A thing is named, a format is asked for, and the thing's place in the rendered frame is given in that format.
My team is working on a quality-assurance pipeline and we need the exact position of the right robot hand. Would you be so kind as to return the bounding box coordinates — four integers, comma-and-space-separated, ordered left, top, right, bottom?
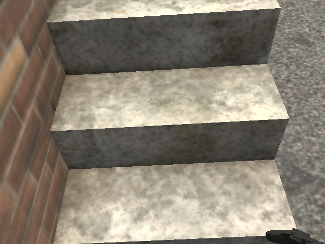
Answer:
266, 228, 325, 244

